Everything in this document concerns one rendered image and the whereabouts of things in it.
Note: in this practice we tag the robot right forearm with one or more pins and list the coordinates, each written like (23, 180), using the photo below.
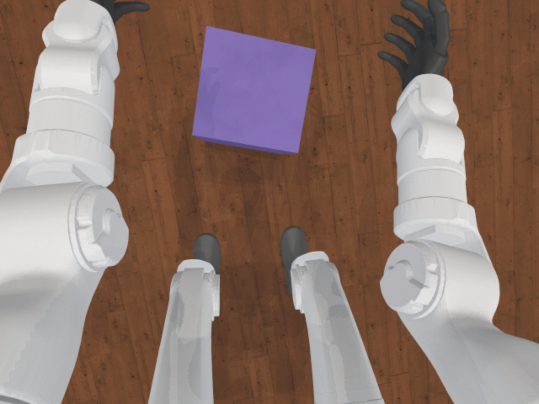
(432, 195)

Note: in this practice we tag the robot left forearm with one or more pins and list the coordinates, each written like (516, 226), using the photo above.
(71, 109)

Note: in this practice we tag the robot left shin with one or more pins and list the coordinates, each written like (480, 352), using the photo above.
(191, 263)

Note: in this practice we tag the robot left upper arm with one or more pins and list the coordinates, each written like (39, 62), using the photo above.
(56, 241)

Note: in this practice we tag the robot right upper arm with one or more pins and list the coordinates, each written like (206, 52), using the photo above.
(446, 297)

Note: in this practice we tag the left robot thigh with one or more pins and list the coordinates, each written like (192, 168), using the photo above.
(183, 373)

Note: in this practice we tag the carton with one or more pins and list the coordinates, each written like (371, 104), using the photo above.
(252, 92)

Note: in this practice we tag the left robot hand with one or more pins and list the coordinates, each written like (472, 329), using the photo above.
(116, 10)

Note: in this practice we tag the right robot hand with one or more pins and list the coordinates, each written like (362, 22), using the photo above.
(430, 54)

